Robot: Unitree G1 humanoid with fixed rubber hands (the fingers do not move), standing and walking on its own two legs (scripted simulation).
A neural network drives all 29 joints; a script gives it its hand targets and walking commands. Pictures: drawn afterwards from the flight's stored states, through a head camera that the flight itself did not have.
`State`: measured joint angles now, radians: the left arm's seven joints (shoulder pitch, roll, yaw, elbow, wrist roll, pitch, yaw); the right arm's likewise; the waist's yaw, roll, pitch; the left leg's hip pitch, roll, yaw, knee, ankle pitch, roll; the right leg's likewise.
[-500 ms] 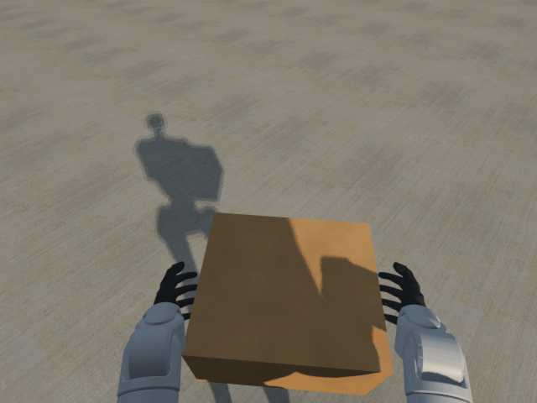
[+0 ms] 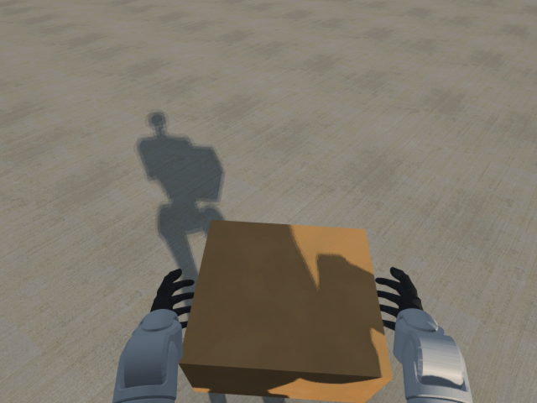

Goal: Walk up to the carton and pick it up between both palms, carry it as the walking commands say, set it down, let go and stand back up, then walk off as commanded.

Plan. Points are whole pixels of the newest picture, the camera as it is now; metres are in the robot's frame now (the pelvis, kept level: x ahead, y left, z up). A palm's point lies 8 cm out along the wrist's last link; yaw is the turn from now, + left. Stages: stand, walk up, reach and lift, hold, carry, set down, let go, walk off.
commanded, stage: carry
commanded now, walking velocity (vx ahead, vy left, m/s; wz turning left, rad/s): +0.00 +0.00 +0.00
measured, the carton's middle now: (283, 307) +0.30 +0.00 -0.04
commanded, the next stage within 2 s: none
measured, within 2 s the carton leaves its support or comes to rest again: neither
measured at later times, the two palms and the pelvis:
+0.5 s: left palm (161, 312) +0.25 +0.19 +0.03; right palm (405, 312) +0.25 -0.17 +0.04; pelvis +0.01 +0.01 +0.00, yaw +0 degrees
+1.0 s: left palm (164, 315) +0.24 +0.18 +0.04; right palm (414, 318) +0.24 -0.18 +0.04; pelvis +0.00 +0.00 +0.00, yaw +0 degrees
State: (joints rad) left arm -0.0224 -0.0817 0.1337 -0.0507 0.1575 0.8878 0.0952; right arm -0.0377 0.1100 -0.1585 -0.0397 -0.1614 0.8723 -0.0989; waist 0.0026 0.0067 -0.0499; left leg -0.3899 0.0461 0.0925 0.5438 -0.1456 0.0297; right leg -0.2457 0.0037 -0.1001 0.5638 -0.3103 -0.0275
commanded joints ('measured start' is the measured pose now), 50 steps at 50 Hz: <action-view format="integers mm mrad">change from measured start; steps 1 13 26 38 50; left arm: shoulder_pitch -592 -551 -730 -600 -709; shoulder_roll -795 -713 -756 -791 -769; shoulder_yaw -647 -649 -619 -728 -633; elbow -164 -417 -151 -514 -168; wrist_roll -325 -381 -278 -483 -294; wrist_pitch -62 -43 -108 -48 -95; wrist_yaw -272 -221 -269 -233 -277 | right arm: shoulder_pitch -630 -512 -709 -579 -690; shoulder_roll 777 717 752 796 763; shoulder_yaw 669 653 614 754 645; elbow -215 -327 -99 -494 -129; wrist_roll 325 387 298 470 307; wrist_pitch -52 -13 -86 -18 -71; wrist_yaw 272 233 291 229 290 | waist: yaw -10 -10 -15 -13 -17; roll -40 57 99 -11 1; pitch -384 -371 -256 -441 -175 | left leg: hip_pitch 268 290 229 299 179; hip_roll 127 126 131 116 93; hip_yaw -128 -94 -126 -114 -86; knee -76 -36 -133 -58 -104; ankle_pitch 86 261 78 193 -64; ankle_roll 23 7 9 19 -7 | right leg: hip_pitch -13 -31 -95 15 -137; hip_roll -128 -141 -118 -148 -152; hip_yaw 119 110 99 110 123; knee -159 -104 -120 -93 -237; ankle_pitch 23 168 -42 162 -188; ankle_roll -34 -44 -33 -45 -43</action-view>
